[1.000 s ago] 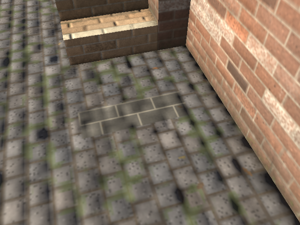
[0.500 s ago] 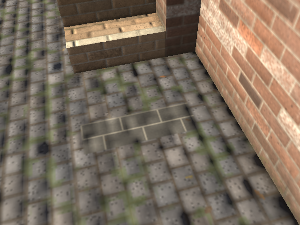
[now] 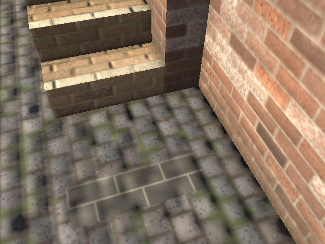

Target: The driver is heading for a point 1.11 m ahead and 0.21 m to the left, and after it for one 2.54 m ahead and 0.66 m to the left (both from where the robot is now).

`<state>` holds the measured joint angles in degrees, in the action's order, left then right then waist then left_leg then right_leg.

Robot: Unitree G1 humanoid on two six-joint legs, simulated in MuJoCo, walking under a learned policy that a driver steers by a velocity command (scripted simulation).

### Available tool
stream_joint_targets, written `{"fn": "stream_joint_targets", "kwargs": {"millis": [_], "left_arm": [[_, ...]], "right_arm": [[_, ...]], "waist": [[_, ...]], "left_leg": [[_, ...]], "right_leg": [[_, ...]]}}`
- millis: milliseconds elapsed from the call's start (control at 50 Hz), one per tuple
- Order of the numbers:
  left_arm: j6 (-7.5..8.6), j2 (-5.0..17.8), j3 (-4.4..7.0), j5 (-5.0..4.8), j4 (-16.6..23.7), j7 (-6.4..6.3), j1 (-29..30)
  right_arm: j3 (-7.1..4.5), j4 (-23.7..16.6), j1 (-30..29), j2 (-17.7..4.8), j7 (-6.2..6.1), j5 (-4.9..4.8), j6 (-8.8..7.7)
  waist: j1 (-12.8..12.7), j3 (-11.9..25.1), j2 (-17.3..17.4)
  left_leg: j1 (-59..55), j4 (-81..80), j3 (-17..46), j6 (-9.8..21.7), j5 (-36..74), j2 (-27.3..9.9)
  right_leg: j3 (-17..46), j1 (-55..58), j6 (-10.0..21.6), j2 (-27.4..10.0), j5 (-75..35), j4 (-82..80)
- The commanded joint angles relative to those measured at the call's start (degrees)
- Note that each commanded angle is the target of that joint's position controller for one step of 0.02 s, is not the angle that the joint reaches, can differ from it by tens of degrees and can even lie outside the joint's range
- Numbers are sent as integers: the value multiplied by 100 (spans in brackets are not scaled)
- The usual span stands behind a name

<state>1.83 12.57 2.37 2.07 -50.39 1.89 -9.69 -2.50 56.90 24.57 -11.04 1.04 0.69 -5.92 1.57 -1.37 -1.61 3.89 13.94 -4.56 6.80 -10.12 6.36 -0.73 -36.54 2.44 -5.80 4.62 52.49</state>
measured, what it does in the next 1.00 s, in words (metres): walks ahead: right foot, then left foot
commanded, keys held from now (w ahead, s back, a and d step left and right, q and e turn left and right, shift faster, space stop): w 1.00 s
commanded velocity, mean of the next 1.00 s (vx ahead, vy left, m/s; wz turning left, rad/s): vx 0.50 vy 0.00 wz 0.00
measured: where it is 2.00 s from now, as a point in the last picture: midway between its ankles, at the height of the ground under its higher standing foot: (133, 157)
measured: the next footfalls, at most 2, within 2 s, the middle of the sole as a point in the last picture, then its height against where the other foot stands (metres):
right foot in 0.24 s outside the picture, level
left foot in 0.76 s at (139, 221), level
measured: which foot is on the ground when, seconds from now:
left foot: down 0.00-0.26, up 0.28-0.74, down 0.76-1.00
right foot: up 0.00-0.22, down 0.24-0.78, up 0.80-1.00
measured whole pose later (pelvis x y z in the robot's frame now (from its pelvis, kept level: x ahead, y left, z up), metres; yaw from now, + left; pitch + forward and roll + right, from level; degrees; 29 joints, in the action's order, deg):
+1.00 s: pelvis +0.55 +0.05 +0.00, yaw +2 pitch +0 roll -1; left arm 2.2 12.3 3.1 2.3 -52.8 0.4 -11.3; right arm -3.0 57.2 17.6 -12.6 0.3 0.7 -6.6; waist 0.9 -2.7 -1.4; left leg 10.3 19.1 -4.2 6.3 -8.7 4.1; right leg 0.7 -29.5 2.1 -3.5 14.2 60.0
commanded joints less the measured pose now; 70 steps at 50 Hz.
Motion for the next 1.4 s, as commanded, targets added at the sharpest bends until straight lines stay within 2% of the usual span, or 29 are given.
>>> {"fn": "stream_joint_targets", "kwargs": {"millis": [20,160,200,240,260,280,300,340,380,420,540,660,720,760,780,800,820,860,900,960,1020,1120,1220,1280,1320,1340,1360,1380,1400], "left_arm": [[45,174,3,-46,361,18,553],[142,188,-6,-81,637,-7,1425],[189,244,29,-49,527,-71,989],[311,639,220,41,21,-207,-690],[363,1118,355,210,-151,-286,-1859],[355,1454,418,265,-204,-252,-1922],[288,1022,355,80,-191,-195,-1433],[286,422,192,-9,-129,-143,-718],[337,127,79,-67,-294,-187,-765],[463,177,59,-110,-484,-216,-1123],[562,296,44,-191,-653,-190,-1533],[573,450,87,-150,-749,-284,-1840],[490,541,123,-74,-731,-325,-1739],[388,570,124,-13,-702,-312,-1703],[372,354,47,-43,-502,-288,-1678],[370,-161,-43,-302,-401,-211,-2326],[356,301,70,-179,-501,-254,-2028],[382,316,95,-208,-315,-232,-1184],[217,158,83,-59,-318,-202,-1197],[-8,97,101,56,-231,-140,-938],[-70,151,98,57,-18,-116,-275],[6,247,36,-77,247,-111,668],[175,303,9,-59,478,-125,1330],[310,424,71,-65,419,-172,983],[436,448,90,23,51,-327,-271],[529,820,214,93,-232,-418,-1344],[506,1690,488,163,-401,-435,-2079],[481,1374,440,104,-455,-356,-1826],[491,1263,427,19,-302,-304,-1218]], "right_arm": [[-93,-169,236,-645,-55,-15,-78],[-51,205,727,-696,-157,109,-24],[-73,220,477,-827,-200,93,-64],[-80,126,66,-941,-186,63,-80],[-4,-94,-70,-746,-176,-5,-110],[105,-4,760,-129,-133,-195,-111],[-34,107,456,-782,-152,-34,-100],[-16,-109,-344,-654,-48,29,-139],[17,-101,-432,-430,36,213,-3],[51,-92,-412,-230,112,257,141],[123,-754,-2094,-216,158,173,274],[82,-1053,-2876,-423,140,135,288],[24,-1005,-2671,-507,114,161,202],[-120,-522,-1225,-745,41,196,101],[-246,-302,-184,-1164,-33,322,49],[-396,-293,94,-1658,-61,359,70],[-368,-403,-307,-1470,-47,179,140],[-211,-571,-1142,-820,-38,114,75],[-132,-472,-1192,-603,-87,66,-23],[-141,-271,-830,-727,-83,-26,-205],[-159,-160,-551,-852,-103,-60,-197],[-103,37,-79,-837,-149,-47,-144],[-49,212,178,-841,-156,-3,-184],[-71,225,-30,-999,-138,-38,-220],[-67,283,-51,-1027,-149,-54,-141],[-112,175,-189,-1185,-186,-34,-147],[-20,128,462,-696,-103,-260,-140],[-58,300,194,-869,-82,-122,-157],[-9,115,-270,-753,-31,-164,-178]], "waist": [[29,-422,377],[246,-523,517],[-17,-314,627],[-761,678,425],[-1203,1493,-78],[-706,1739,-1186],[-617,1127,-241],[-372,356,125],[-161,134,-79],[-50,109,-121],[-234,-351,-311],[-252,-540,-301],[-98,-369,-341],[461,448,-161],[786,1175,338],[459,1782,1930],[361,1543,1183],[62,535,344],[-248,306,436],[-333,190,445],[-218,-34,474],[139,-197,587],[262,-381,509],[43,-190,484],[-516,460,358],[-905,887,215],[-730,1632,-1268],[-673,1299,-851],[-488,581,-593]], "left_leg": [[256,-808,1031,311,1055,-1558],[-908,-174,995,453,2692,-1824],[-890,333,904,468,3945,-1861],[-211,2140,595,260,4406,-1498],[1008,3866,378,132,2473,-1197],[3144,5697,217,-137,-1889,-125],[3653,5939,759,-69,-1630,-507],[3459,5364,805,-113,-721,-967],[3101,4949,725,-285,-450,-1125],[3087,4878,616,-341,-305,-1085],[3123,2985,212,-581,1193,-1092],[2997,1998,274,-331,1289,-996],[2438,1657,102,-66,355,-736],[713,1275,-9,197,81,-417],[-766,1276,1115,472,-564,-1480],[-2297,592,4022,1292,-1150,-3015],[-1865,66,4450,1139,-1050,-2817],[-382,73,2635,803,388,-2364],[394,-155,1917,552,1022,-2009],[567,-387,1535,542,1407,-1854],[442,-629,1323,454,1181,-1750],[-90,-796,1081,190,1045,-1609],[-595,-619,887,332,2113,-1656],[-640,62,744,369,3737,-1653],[-716,1512,643,236,4794,-1487],[6,2712,541,133,3614,-1159],[1997,4866,258,-151,969,-367],[3036,5716,909,-5,-1753,-108],[3530,5832,1154,83,-1291,-596]], "right_leg": [[-150,-71,-119,66,-557,-894],[-416,47,146,408,49,-1957],[-524,903,337,642,481,-2283],[-397,3145,641,697,411,-2761],[1124,4678,1025,-687,1422,-2974],[3952,5820,1777,-2080,1796,-3652],[3750,5214,1639,-1769,1863,-3900],[2111,3964,1276,-1188,827,-4095],[1370,3355,967,-779,109,-4306],[1041,3230,1061,-736,-714,-4346],[262,2818,797,-323,-1202,-4608],[261,3696,676,-691,-1358,-4549],[117,4118,578,-767,-2696,-3757],[-108,3830,449,-496,-3275,-1819],[-315,2661,356,-219,-1565,-100],[-571,364,105,899,2102,2075],[285,-83,233,770,2278,2632],[356,141,255,272,1255,2181],[378,732,134,93,1194,1514],[257,849,-47,146,1000,915],[131,411,-198,76,356,156],[24,148,-257,110,-524,-1218],[-237,148,-131,181,-527,-1976],[-456,1056,154,476,151,-2330],[-483,2330,426,700,240,-2900],[160,3494,617,124,355,-3096],[2643,5191,1573,-1416,1073,-3204],[3662,5019,1679,-1700,1357,-3930],[2818,4433,1476,-1566,1844,-4033]]}}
